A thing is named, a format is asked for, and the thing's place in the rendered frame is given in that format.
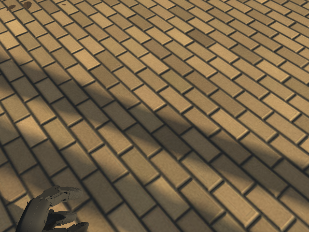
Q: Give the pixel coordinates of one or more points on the left robot hand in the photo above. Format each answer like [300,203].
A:
[37,217]

